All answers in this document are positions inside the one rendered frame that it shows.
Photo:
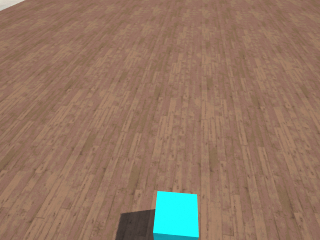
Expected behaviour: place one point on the carton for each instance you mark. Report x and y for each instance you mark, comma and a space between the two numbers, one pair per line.
176, 216

